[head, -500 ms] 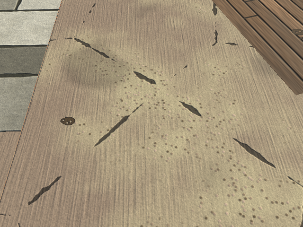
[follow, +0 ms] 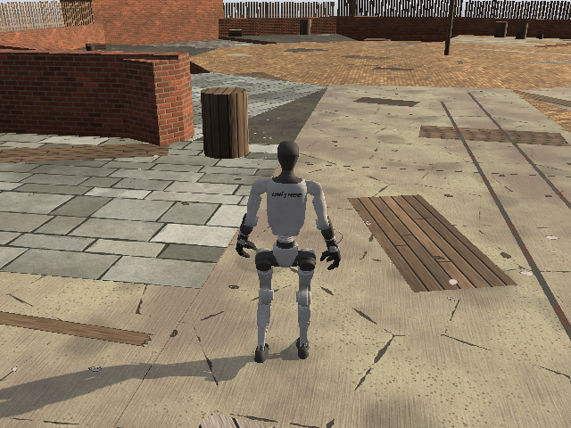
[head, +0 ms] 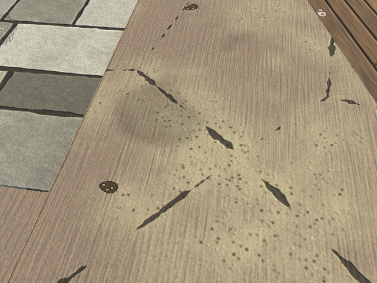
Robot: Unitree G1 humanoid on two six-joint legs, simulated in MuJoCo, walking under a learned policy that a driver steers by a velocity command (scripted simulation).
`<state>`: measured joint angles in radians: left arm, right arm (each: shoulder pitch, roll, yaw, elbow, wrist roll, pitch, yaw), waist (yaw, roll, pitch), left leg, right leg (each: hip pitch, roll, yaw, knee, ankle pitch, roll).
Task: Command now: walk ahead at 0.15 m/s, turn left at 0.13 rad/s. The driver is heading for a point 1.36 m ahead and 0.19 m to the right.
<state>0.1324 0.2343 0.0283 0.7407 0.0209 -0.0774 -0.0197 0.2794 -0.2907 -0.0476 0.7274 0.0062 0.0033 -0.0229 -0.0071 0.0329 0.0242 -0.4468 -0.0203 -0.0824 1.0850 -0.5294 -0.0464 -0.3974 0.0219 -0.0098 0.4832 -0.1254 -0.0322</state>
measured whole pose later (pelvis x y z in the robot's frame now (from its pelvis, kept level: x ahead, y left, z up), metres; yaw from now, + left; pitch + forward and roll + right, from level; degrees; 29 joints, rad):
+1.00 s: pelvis +0.09 +0.02 -0.01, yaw +0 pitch -1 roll +0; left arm 0.24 0.23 0.05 1.04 -0.02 -0.03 0.02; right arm 0.33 -0.22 -0.05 0.88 0.02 -0.04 -0.04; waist 0.01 0.00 -0.01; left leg -0.24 0.00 -0.03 0.65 -0.46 0.04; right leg -0.26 0.00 0.00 0.62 -0.39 -0.03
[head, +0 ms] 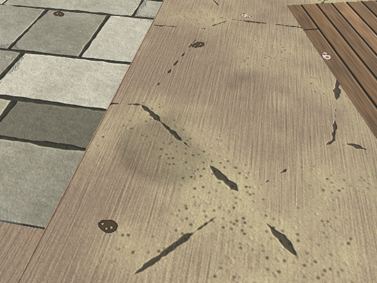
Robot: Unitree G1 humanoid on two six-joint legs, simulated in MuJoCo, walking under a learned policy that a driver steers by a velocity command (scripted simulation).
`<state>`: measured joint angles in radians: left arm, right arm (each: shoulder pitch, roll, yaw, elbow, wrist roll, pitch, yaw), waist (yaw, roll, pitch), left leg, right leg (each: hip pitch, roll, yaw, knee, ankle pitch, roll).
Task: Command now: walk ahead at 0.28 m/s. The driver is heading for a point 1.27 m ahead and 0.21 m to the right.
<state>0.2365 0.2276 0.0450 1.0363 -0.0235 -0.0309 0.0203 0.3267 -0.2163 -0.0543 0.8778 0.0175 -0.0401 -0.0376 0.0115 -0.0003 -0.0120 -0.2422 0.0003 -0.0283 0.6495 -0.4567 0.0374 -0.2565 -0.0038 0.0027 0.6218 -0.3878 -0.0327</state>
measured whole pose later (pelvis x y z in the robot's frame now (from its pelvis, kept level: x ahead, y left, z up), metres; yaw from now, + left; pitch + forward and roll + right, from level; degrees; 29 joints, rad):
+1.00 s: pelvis +0.47 -0.01 +0.01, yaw -1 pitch +2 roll -2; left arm 0.39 0.25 0.05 1.02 -0.02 -0.07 0.00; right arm 0.02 -0.24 -0.04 0.82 0.02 -0.09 0.03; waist 0.09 0.03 0.01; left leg -0.59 0.08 -0.01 0.52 0.03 0.02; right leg 0.06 0.05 -0.03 0.22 -0.32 -0.03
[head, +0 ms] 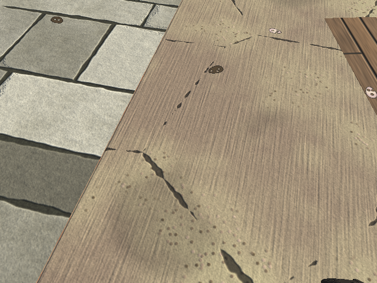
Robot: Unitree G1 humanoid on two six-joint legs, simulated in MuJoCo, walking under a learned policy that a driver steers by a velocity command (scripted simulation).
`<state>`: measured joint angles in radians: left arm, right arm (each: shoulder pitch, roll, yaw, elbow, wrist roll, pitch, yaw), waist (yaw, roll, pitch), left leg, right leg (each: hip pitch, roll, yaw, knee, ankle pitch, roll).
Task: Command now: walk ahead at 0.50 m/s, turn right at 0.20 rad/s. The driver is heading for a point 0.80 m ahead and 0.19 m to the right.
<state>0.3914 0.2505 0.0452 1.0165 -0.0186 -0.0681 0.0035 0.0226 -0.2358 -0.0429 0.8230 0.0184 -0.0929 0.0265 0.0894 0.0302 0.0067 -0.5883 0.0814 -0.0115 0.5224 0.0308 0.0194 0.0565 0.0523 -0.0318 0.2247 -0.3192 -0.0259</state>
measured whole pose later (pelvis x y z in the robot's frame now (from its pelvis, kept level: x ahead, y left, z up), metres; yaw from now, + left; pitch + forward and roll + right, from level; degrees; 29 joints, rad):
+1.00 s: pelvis +0.53 -0.12 +0.01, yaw -26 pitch +2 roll -1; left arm 0.32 0.25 0.06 0.82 0.00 -0.07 0.00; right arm 0.05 -0.27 -0.05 0.81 0.01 -0.10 0.02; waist 0.06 0.06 0.02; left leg -0.65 0.09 -0.01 0.57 0.14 0.00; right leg 0.00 0.11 0.05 0.24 -0.27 -0.09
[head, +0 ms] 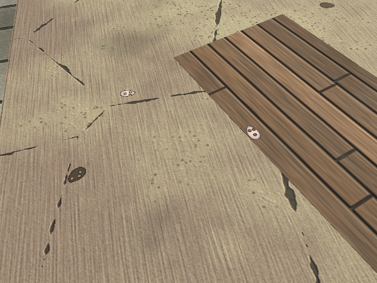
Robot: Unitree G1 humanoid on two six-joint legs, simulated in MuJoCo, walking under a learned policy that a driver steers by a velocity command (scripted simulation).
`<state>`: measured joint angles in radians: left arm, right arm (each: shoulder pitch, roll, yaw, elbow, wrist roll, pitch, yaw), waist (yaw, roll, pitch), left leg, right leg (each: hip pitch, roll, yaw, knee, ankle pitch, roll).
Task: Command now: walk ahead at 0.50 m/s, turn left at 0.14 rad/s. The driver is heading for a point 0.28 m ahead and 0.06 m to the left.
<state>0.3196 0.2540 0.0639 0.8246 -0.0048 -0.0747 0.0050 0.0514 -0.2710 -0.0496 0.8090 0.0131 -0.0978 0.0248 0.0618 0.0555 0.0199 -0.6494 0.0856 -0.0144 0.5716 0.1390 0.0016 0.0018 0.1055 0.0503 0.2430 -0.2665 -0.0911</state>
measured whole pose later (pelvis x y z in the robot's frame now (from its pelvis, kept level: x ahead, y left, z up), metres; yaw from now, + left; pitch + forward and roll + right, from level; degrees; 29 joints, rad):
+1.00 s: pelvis +0.27 +0.02 -0.01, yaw +5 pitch -1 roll +0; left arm 0.15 0.23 0.05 0.98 0.00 -0.01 0.03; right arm 0.16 -0.25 -0.02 1.01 0.00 0.01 -0.02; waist -0.01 0.00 0.04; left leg -0.18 -0.01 0.00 0.51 -0.32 0.01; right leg -0.24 -0.01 0.02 0.53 -0.27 0.02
